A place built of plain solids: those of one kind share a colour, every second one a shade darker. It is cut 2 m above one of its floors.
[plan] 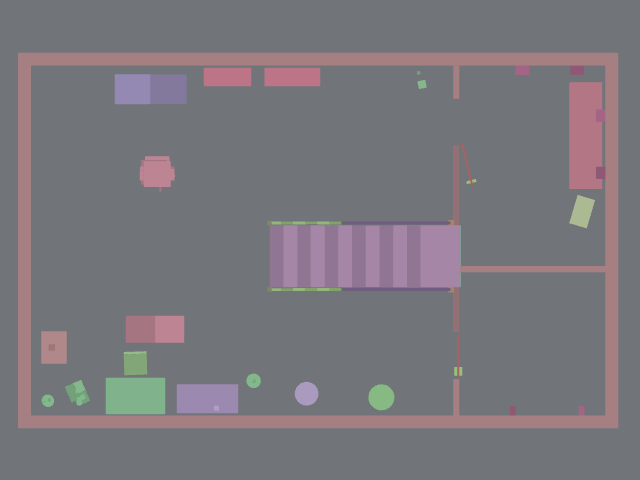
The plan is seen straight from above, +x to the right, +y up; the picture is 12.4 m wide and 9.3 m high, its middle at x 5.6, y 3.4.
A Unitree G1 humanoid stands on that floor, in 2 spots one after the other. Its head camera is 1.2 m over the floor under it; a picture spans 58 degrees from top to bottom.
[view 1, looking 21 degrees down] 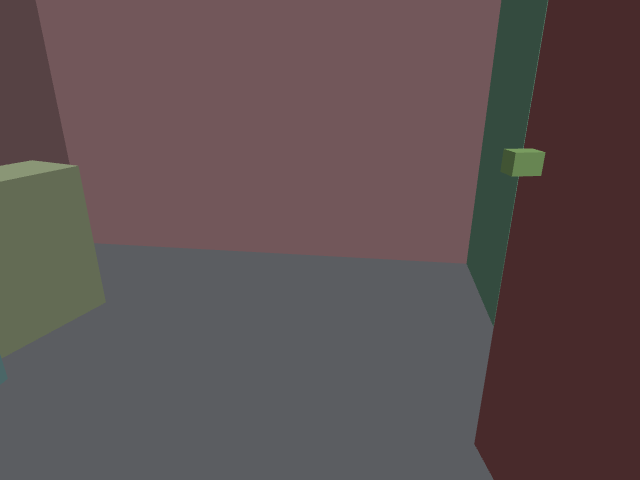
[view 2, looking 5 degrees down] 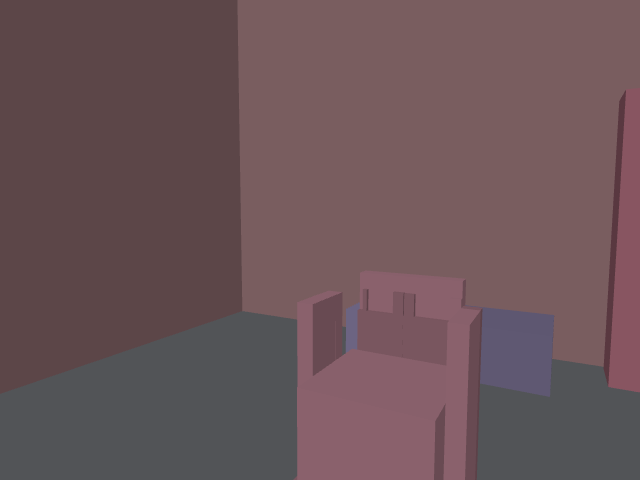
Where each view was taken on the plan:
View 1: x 8.94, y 5.68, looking -82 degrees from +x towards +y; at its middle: wall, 3.02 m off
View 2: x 3.03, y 3.09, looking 119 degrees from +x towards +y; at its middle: wall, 4.24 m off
